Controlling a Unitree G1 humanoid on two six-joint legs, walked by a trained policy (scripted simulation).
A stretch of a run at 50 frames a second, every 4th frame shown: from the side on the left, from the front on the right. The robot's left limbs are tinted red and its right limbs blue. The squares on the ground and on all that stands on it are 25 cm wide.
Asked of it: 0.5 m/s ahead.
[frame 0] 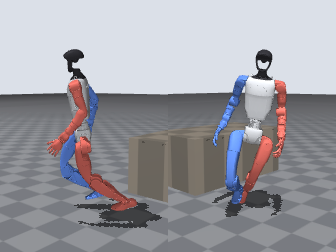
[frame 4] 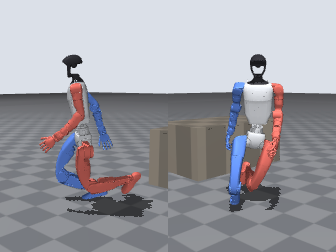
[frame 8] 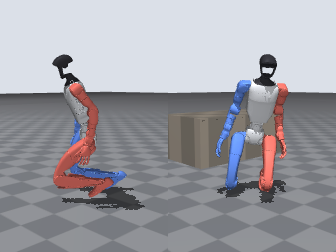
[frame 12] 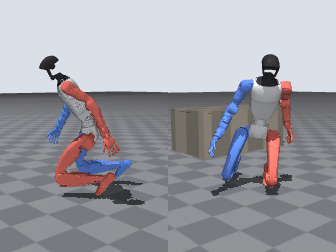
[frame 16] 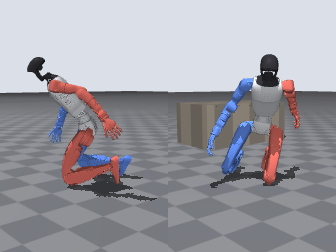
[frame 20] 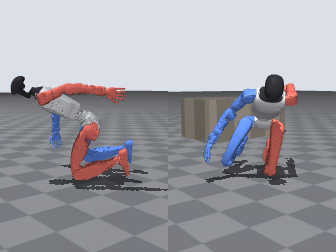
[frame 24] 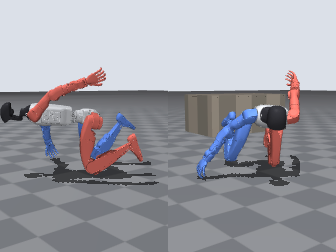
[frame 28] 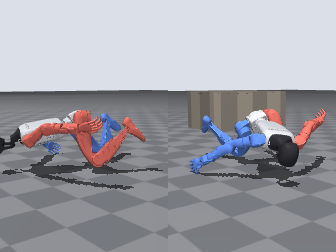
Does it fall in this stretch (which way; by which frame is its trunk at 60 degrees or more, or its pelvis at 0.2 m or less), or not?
yes: goes over forward; its trunk at 60 degrees or more by frame 20
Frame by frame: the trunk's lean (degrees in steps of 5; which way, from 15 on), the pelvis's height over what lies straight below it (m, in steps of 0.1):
0: 10, 0.7
4: 10, 0.6
8: 20 forward, 0.5
12: 35 forward, 0.5
16: 45 forward, 0.5
20: 65 forward, 0.5
24: 85 forward, 0.4
28: 100 forward, 0.3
